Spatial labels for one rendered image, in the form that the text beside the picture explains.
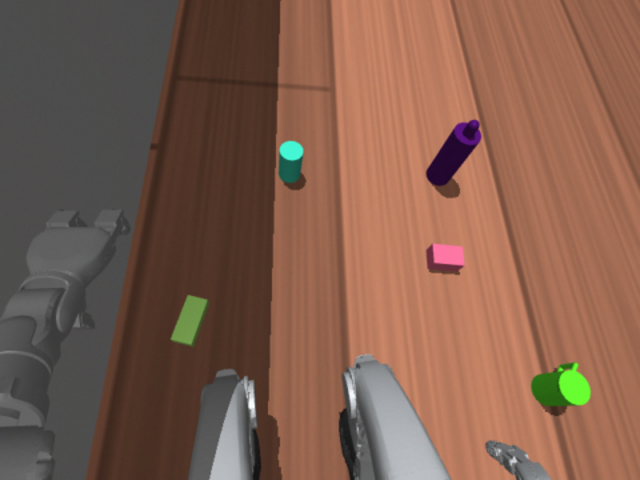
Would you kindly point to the left robot hand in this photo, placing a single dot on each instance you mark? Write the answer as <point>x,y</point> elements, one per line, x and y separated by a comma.
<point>69,246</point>

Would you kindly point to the left robot arm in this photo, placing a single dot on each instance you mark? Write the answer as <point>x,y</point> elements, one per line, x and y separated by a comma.
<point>36,319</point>

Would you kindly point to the right robot foot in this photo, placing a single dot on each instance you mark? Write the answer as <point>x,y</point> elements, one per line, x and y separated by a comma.
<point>347,444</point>

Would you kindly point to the right robot hand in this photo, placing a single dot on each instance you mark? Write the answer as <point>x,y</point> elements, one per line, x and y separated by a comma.
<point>516,461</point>

